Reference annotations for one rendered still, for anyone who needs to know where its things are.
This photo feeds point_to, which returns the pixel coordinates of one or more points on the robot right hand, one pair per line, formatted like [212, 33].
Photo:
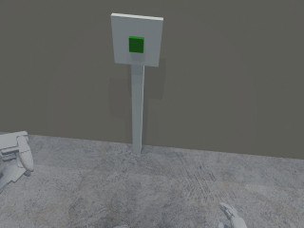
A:
[232, 214]

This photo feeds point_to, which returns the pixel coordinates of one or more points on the panel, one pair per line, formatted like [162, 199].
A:
[150, 28]

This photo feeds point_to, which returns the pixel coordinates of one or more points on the robot left hand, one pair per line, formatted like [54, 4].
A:
[14, 148]

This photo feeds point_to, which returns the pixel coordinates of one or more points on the button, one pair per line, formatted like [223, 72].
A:
[136, 44]

